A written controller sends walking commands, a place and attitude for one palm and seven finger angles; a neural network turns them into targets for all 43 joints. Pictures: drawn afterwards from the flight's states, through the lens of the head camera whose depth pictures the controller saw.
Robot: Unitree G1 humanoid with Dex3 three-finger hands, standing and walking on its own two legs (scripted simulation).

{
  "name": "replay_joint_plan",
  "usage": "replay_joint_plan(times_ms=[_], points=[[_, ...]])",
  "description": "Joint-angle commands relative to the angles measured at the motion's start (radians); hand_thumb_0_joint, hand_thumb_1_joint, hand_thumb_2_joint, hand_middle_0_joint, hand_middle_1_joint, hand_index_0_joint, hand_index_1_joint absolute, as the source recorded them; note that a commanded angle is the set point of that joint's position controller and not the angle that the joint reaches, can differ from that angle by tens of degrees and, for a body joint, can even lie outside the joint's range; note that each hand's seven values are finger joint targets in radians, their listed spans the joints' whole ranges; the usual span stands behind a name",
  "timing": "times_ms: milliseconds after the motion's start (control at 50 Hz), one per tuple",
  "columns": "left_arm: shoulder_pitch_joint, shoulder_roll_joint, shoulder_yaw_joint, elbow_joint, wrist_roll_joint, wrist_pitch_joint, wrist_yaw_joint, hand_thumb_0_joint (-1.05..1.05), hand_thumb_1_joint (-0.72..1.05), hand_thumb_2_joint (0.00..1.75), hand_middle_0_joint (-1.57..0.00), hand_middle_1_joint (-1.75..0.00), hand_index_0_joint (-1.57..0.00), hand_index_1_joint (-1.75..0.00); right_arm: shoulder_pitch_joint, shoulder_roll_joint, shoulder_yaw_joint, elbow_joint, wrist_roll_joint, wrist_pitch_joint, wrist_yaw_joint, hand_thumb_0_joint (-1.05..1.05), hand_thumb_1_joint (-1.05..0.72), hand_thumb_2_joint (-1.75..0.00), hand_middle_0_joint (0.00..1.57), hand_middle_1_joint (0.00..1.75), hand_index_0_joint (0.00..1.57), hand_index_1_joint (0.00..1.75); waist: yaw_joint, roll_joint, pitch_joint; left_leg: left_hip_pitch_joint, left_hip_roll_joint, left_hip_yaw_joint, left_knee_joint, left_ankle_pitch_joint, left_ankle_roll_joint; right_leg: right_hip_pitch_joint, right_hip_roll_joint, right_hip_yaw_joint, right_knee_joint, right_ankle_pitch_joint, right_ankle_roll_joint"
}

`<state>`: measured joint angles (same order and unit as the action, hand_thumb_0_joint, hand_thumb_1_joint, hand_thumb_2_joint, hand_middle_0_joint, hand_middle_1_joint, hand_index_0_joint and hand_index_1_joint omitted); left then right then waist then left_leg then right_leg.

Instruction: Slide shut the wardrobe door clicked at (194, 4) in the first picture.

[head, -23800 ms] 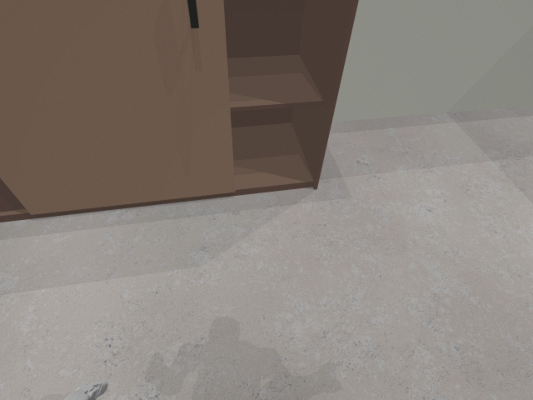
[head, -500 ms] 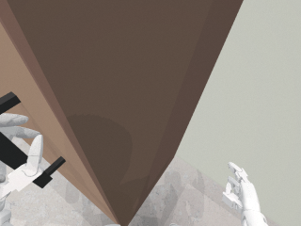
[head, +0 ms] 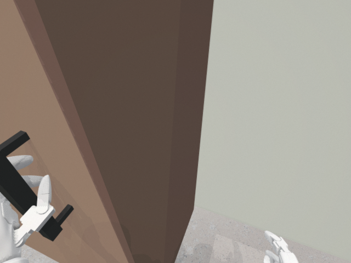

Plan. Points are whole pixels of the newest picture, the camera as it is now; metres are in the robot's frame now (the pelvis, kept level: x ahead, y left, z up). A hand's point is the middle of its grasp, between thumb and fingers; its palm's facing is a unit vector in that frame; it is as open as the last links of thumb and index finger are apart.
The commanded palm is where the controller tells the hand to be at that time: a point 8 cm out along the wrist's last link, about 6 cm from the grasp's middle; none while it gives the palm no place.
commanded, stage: stop walking and hold the door there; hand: left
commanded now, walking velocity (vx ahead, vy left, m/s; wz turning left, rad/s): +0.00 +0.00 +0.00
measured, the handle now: (37, 191) +0.18 +0.23 +0.19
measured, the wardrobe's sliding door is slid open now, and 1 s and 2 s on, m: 0.00 0.00 0.00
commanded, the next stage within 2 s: none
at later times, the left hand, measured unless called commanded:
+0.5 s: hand (43, 212) +0.15 +0.21 +0.19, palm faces +0.44 -0.89 -0.08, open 6.5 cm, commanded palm +0.09 +0.20 +0.17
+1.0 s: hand (43, 212) +0.15 +0.21 +0.19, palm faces +0.42 -0.90 -0.03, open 6.5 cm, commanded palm +0.09 +0.20 +0.17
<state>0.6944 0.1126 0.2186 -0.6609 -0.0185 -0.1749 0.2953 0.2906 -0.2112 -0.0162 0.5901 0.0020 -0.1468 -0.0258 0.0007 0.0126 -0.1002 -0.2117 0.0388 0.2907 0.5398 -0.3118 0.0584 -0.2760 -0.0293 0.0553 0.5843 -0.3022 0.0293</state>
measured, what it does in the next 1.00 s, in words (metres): shifts its weight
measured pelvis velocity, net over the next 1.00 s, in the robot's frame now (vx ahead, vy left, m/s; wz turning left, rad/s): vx -0.01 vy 0.05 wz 0.00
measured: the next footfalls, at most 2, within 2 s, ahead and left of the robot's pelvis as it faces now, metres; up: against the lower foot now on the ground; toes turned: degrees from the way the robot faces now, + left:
right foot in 1.40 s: -0.08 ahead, -0.07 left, +0.00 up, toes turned -8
left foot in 1.58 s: -0.04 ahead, +0.29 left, +0.00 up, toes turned -21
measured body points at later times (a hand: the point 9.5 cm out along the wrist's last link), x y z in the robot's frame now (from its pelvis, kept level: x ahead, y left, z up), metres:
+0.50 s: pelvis -0.02 +0.04 +0.00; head -0.06 +0.02 +0.45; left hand +0.12 +0.25 +0.19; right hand +0.16 -0.16 -0.08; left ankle +0.00 +0.07 -0.73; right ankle +0.00 -0.11 -0.73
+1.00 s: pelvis -0.01 +0.05 +0.00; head -0.04 +0.03 +0.44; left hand +0.12 +0.25 +0.19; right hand +0.19 -0.17 -0.07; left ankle +0.00 +0.07 -0.73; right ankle +0.00 -0.10 -0.73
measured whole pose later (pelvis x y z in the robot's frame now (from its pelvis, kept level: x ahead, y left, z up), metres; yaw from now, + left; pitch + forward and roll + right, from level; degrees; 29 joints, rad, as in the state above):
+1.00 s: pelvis -0.01 +0.05 +0.00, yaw +0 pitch -1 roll +0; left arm 0.72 0.01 -0.03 -0.73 0.02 -0.20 0.24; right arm 0.19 -0.22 -0.01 0.52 0.01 -0.06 0.01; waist 0.05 0.04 -0.05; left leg -0.24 -0.02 0.32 0.54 -0.31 0.13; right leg -0.31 -0.02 0.09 0.62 -0.30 0.05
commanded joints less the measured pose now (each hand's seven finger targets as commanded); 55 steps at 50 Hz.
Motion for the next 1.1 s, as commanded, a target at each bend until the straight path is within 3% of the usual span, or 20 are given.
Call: replay_joint_plan(times_ms=[0, 20, 120, 180, 260, 280, 380, 440, 500, 580, 640, 680, 760, 780, 820, 880, 920, 960, 1020, 1080], points=[[0.083, 0.099, -0.226, -0.174, 0.062, -0.077, -0.139, 0.0, 0.9, 0.9, -0.45, -1.4, -0.45, -1.4, -0.177, -0.083, -0.023, -0.183, 0.007, -0.064, 0.001, 0.0, -0.9, -0.9, 0.2, 0.3, 0.2, 0.3, -0.025, -0.068, 0.092, -0.012, 0.121, -0.232, -0.181, 0.104, -0.02, -0.044, -0.025, 0.085, -0.108, 0.276, -0.052], [0.074, 0.089, -0.244, -0.153, 0.061, -0.079, -0.142, 0.0, 0.9, 0.9, -0.45, -1.4, -0.45, -1.4, -0.183, -0.083, -0.028, -0.177, 0.006, -0.067, 0.002, 0.0, -0.9, -0.9, 0.2, 0.3, 0.2, 0.3, -0.023, -0.097, 0.06, 0.035, 0.121, -0.225, -0.181, 0.151, -0.023, -0.046, -0.016, 0.083, -0.104, 0.278, -0.05], [0.022, 0.059, -0.296, -0.146, 0.074, -0.081, -0.146, 0.0, 0.9, 0.9, -0.45, -1.4, -0.45, -1.4, -0.192, -0.084, -0.028, -0.192, 0.003, -0.062, -0.001, 0.0, -0.9, -0.9, 0.2, 0.3, 0.2, 0.3, -0.021, 0.038, 0.049, 0.038, 0.183, -0.247, -0.277, 0.046, -0.023, -0.048, -0.001, 0.024, -0.046, 0.132, -0.028], [-0.003, 0.05, -0.311, -0.146, 0.084, -0.081, -0.148, 0.0, 0.9, 0.9, -0.45, -1.4, -0.45, -1.4, -0.195, -0.09, -0.027, -0.202, 0.002, -0.056, 0.001, 0.0, -0.9, -0.9, 0.2, 0.3, 0.2, 0.3, -0.021, 0.049, 0.077, -0.03, 0.201, -0.28, -0.318, -0.057, -0.02, -0.033, 0.006, 0.018, -0.019, 0.102, -0.025], [-0.03, 0.037, -0.347, -0.122, 0.09, -0.079, -0.149, 0.0, 0.9, 0.9, -0.45, -1.4, -0.45, -1.4, -0.196, -0.073, -0.023, -0.19, -0.003, -0.047, 0.002, 0.0, -0.9, -0.9, 0.2, 0.3, 0.2, 0.3, -0.021, 0.004, 0.101, -0.054, 0.212, -0.255, -0.324, -0.095, -0.017, -0.031, -0.004, 0.001, -0.011, 0.084, -0.019], [-0.043, 0.024, -0.356, -0.134, 0.093, -0.082, -0.153, 0.0, 0.9, 0.9, -0.45, -1.4, -0.45, -1.4, -0.196, -0.084, -0.021, -0.199, -0.005, -0.044, 0.005, 0.0, -0.9, -0.9, 0.2, 0.3, 0.2, 0.3, -0.024, 0.005, 0.113, -0.058, 0.209, -0.291, -0.339, -0.12, -0.023, -0.055, 0.008, 0.015, -0.012, 0.08, -0.024], [-0.055, -0.002, -0.405, -0.136, 0.095, -0.087, -0.16, 0.0, 0.9, 0.9, -0.45, -1.4, -0.45, -1.4, -0.201, -0.074, -0.015, -0.19, -0.013, -0.035, 0.006, 0.0, -0.9, -0.9, 0.2, 0.3, 0.2, 0.3, -0.024, -0.005, 0.092, -0.002, 0.233, -0.295, -0.35, -0.01, -0.036, -0.083, 0.0, -0.005, 0.054, 0.034, -0.019], [-0.047, 0.007, -0.413, -0.133, 0.097, -0.083, -0.162, 0.0, 0.9, 0.9, -0.45, -1.4, -0.45, -1.4, -0.199, -0.066, -0.014, -0.181, -0.014, -0.028, 0.007, 0.0, -0.9, -0.9, 0.2, 0.3, 0.2, 0.3, -0.024, -0.011, 0.097, 0.001, 0.233, -0.255, -0.341, 0.026, -0.028, -0.079, -0.011, -0.013, 0.068, 0.015, -0.019], [-0.038, -0.002, -0.431, -0.158, 0.097, -0.082, -0.17, 0.0, 0.9, 0.9, -0.45, -1.4, -0.45, -1.4, -0.204, -0.065, -0.009, -0.189, -0.014, -0.022, 0.011, 0.0, -0.9, -0.9, 0.2, 0.3, 0.2, 0.3, -0.024, -0.017, 0.098, 0.014, 0.211, -0.267, -0.309, 0.041, -0.03, -0.082, -0.01, 0.017, 0.003, 0.056, -0.033], [-0.007, -0.028, -0.465, -0.185, 0.088, -0.092, -0.182, 0.0, 0.9, 0.9, -0.45, -1.4, -0.45, -1.4, -0.2, -0.069, -0.01, -0.186, -0.013, -0.02, 0.012, 0.0, -0.9, -0.9, 0.2, 0.3, 0.2, 0.3, -0.024, -0.1, 0.029, 0.136, 0.145, -0.256, -0.213, 0.286, -0.073, -0.089, -0.009, 0.07, -0.073, 0.235, -0.05], [0.009, -0.013, -0.464, -0.182, 0.087, -0.098, -0.182, 0.0, 0.9, 0.9, -0.45, -1.4, -0.45, -1.4, -0.192, -0.068, -0.017, -0.184, -0.008, -0.022, 0.01, 0.0, -0.9, -0.9, 0.2, 0.3, 0.2, 0.3, -0.022, -0.019, -0.004, 0.216, 0.183, -0.235, -0.248, 0.386, -0.087, -0.121, -0.005, 0.015, -0.011, 0.094, -0.037], [0.02, -0.034, -0.484, -0.184, 0.093, -0.098, -0.182, 0.0, 0.9, 0.9, -0.45, -1.4, -0.45, -1.4, -0.199, -0.067, -0.012, -0.194, -0.012, -0.02, 0.008, 0.0, -0.9, -0.9, 0.2, 0.3, 0.2, 0.3, -0.024, 0.023, 0.012, 0.191, 0.204, -0.264, -0.271, 0.339, -0.071, -0.136, -0.008, 0.011, 0.03, 0.026, -0.034], [0.022, -0.014, -0.471, -0.172, 0.094, -0.09, -0.175, 0.0, 0.9, 0.9, -0.45, -1.4, -0.45, -1.4, -0.206, -0.059, -0.01, -0.196, -0.013, -0.016, 0.006, 0.0, -0.9, -0.9, 0.2, 0.3, 0.2, 0.3, -0.024, 0.012, 0.041, 0.113, 0.218, -0.235, -0.305, 0.227, -0.048, -0.105, -0.021, -0.015, 0.064, 0.005, -0.027], [0.026, -0.034, -0.486, -0.174, 0.097, -0.09, -0.177, 0.0, 0.9, 0.9, -0.45, -1.4, -0.45, -1.4, -0.21, -0.067, -0.008, -0.205, -0.014, -0.015, 0.008, 0.0, -0.9, -0.9, 0.2, 0.3, 0.2, 0.3, -0.025, 0.016, 0.064, 0.069, 0.222, -0.281, -0.314, 0.159, -0.042, -0.104, -0.013, 0.0, 0.06, 0.004, -0.032], [0.028, 0.002, -0.456, -0.18, 0.101, -0.083, -0.173, 0.0, 0.9, 0.9, -0.45, -1.4, -0.45, -1.4, -0.226, -0.073, -0.014, -0.219, -0.006, -0.013, 0.008, 0.0, -0.9, -0.9, 0.2, 0.3, 0.2, 0.3, -0.021, 0.027, 0.097, 0.024, 0.215, -0.23, -0.291, 0.13, -0.013, -0.087, -0.02, 0.026, 0.052, 0.025, -0.039], [0.036, 0.006, -0.459, -0.206, 0.098, -0.071, -0.185, 0.0, 0.9, 0.9, -0.45, -1.4, -0.45, -1.4, -0.254, -0.092, -0.02, -0.25, 0.003, 0.006, 0.02, 0.0, -0.9, -0.9, 0.2, 0.3, 0.2, 0.3, -0.017, -0.055, 0.128, -0.042, 0.159, -0.235, -0.187, 0.109, 0.008, -0.081, -0.03, 0.141, -0.03, 0.179, -0.067], [0.034, 0.03, -0.441, -0.237, 0.087, -0.063, -0.189, 0.0, 0.9, 0.9, -0.45, -1.4, -0.45, -1.4, -0.247, -0.085, -0.024, -0.261, 0.013, 0.026, 0.027, 0.0, -0.9, -0.9, 0.2, 0.3, 0.2, 0.3, -0.021, -0.122, 0.068, 0.006, 0.111, -0.209, -0.092, 0.148, -0.003, -0.088, -0.079, 0.238, -0.062, 0.387, -0.093], [0.025, 0.026, -0.454, -0.26, 0.082, -0.053, -0.194, 0.0, 0.9, 0.9, -0.45, -1.4, -0.45, -1.4, -0.249, -0.08, -0.029, -0.277, 0.019, 0.048, 0.035, 0.0, -0.9, -0.9, 0.2, 0.3, 0.2, 0.3, -0.027, -0.165, 0.018, 0.073, 0.084, -0.193, -0.029, 0.194, -0.027, -0.131, -0.128, 0.297, -0.077, 0.451, -0.118], [0.033, 0.025, -0.468, -0.285, 0.085, -0.034, -0.195, 0.0, 0.9, 0.9, -0.45, -1.4, -0.45, -1.4, -0.265, -0.083, -0.03, -0.304, 0.029, 0.078, 0.043, 0.0, -0.9, -0.9, 0.2, 0.3, 0.2, 0.3, -0.018, -0.103, -0.011, 0.153, 0.108, -0.197, -0.056, 0.263, -0.037, -0.193, -0.108, 0.268, -0.05, 0.336, -0.113], [0.038, 0.025, -0.484, -0.298, 0.095, -0.017, -0.19, 0.0, 0.9, 0.9, -0.45, -1.4, -0.45, -1.4, -0.275, -0.085, -0.024, -0.323, 0.033, 0.088, 0.04, 0.0, -0.9, -0.9, 0.2, 0.3, 0.2, 0.3, -0.012, -0.013, -0.027, 0.198, 0.206, -0.234, -0.132, 0.389, -0.015, -0.253, -0.048, 0.168, 0.09, 0.038, -0.078]])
